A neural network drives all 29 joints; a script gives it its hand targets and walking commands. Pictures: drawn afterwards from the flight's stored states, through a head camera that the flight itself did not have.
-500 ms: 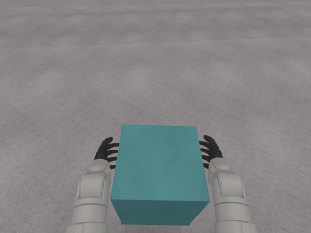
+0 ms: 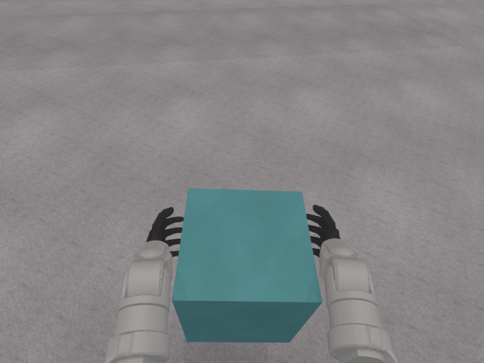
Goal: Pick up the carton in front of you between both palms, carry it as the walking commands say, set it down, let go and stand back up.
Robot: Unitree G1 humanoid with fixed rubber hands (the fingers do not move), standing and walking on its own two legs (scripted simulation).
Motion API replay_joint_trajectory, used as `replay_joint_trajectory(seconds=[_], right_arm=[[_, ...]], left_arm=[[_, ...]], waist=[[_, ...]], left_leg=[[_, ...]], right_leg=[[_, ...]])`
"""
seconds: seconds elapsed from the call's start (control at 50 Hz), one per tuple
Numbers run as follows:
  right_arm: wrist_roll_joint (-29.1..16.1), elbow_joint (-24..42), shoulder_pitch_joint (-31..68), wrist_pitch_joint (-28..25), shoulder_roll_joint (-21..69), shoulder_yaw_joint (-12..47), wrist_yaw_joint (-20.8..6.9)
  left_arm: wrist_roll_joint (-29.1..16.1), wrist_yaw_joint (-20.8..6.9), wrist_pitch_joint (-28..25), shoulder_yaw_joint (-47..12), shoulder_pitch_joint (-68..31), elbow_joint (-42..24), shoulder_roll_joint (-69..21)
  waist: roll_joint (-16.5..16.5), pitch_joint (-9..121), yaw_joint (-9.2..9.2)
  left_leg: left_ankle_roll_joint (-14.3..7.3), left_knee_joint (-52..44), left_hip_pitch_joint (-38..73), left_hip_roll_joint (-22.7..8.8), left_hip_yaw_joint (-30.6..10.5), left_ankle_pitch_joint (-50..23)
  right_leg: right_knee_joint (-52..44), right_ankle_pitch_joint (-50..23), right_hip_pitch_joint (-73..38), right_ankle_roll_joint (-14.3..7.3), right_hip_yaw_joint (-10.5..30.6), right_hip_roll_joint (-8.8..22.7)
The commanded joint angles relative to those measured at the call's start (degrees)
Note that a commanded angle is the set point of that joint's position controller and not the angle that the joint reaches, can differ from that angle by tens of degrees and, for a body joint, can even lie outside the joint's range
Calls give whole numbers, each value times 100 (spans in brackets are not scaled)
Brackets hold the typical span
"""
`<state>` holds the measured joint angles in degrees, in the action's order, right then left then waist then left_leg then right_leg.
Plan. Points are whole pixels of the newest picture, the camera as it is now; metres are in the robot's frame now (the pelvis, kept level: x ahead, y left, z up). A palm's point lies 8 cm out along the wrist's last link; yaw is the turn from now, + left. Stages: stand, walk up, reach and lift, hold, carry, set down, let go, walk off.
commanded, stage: set down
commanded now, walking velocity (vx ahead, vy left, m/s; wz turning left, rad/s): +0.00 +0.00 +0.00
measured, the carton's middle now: (242, 270) +0.29 +0.00 -0.05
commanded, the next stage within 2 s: none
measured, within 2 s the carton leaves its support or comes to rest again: neither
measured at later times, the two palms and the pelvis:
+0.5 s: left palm (166, 276) +0.33 +0.17 -0.16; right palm (295, 268) +0.35 -0.13 -0.15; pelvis -0.04 +0.02 -0.08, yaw -2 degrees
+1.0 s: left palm (166, 286) +0.37 +0.19 -0.30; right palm (275, 276) +0.39 -0.10 -0.29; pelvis -0.05 +0.01 -0.21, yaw -4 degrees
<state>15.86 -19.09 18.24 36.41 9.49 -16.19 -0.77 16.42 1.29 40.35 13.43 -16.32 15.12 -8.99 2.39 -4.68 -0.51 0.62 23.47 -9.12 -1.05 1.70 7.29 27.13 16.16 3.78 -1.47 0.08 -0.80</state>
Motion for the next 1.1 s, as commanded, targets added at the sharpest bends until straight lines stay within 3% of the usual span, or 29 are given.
replay_joint_trajectory(seconds=[0.0, 0.1, 0.2, 0.28, 0.38, 0.46, 0.52, 0.64, 0.7, 0.86, 1.08], right_arm=[[-934, -600, 3599, -424, 4903, 2515, -1380], [-90, -1841, 4241, -958, 4492, 1018, -1358], [477, -2216, 3998, -1457, 3861, 163, -1230], [348, -2203, 3994, -2102, 3782, 472, -1242], [-153, -2060, 4385, -2846, 4261, 1467, -1238], [-628, -1604, 4549, -3055, 4611, 2381, -1166], [-862, -1345, 4578, -2962, 4721, 2766, -1078], [-889, -1676, 4761, -2511, 5000, 2650, -1040], [-855, -1945, 4919, -2368, 5044, 2440, -1005], [-821, -2297, 5462, -2421, 4890, 2059, -721], [-1102, -2222, 6309, -2627, 4619, 2302, -299]], left_arm=[[-1075, -1257, -466, -2485, -3570, 314, -5254], [-427, -1227, -937, -1393, -4358, 1484, -4964], [209, -1024, -1569, -384, -4043, 1844, -4101], [219, -903, -2292, -556, -3966, 1765, -4063], [-256, -897, -3070, -1586, -4561, 1485, -4622], [-717, -870, -3277, -2554, -4917, 1002, -4858], [-901, -853, -3212, -2905, -4892, 817, -4879], [-939, -1029, -2827, -2640, -5035, 1189, -4723], [-896, -1103, -2691, -2383, -5233, 1424, -4614], [-873, -1159, -2692, -1885, -5781, 1818, -4292], [-1161, -1137, -2832, -1735, -6498, 1807, -3741]], waist=[[-128, 1091, -114], [-212, 938, 97], [-288, 1394, -38], [-290, 2236, -92], [-219, 4046, -22], [-316, 6042, -27], [-298, 6733, -92], [-107, 6184, -297], [-83, 5997, -373], [-70, 6191, -505], [15, 7006, -763]], left_leg=[[-95, 163, 1586, 606, -487, 519], [-91, 475, 1056, 547, -609, 1170], [-99, 1055, -45, 570, -549, 471], [-41, 1661, -472, 642, -587, -341], [-11, 2676, -758, 703, -637, -1213], [22, 3548, -763, 735, -632, -2051], [33, 3928, -1303, 808, -535, -1973], [27, 4318, -3293, 910, -279, -316], [15, 4566, -3952, 909, -195, 68], [51, 5351, -5087, 898, -66, 42], [154, 6435, -6004, 870, 87, -114]], right_leg=[[-806, 688, 1855, -244, 612, -175], [-235, 1049, 2588, -310, 528, -298], [521, 435, 3230, -175, 397, -485], [1160, -12, 3989, -82, 324, -626], [2035, -432, 5069, 22, 239, -748], [2810, -851, 5842, 140, 212, -836], [3238, -830, 6196, 220, 200, -900], [3728, 151, 6897, 268, 156, -946], [3954, 439, 7323, 261, 145, -947], [4673, 443, 8106, 263, 119, -1034], [5761, 395, 8658, 333, -18, -1182]])
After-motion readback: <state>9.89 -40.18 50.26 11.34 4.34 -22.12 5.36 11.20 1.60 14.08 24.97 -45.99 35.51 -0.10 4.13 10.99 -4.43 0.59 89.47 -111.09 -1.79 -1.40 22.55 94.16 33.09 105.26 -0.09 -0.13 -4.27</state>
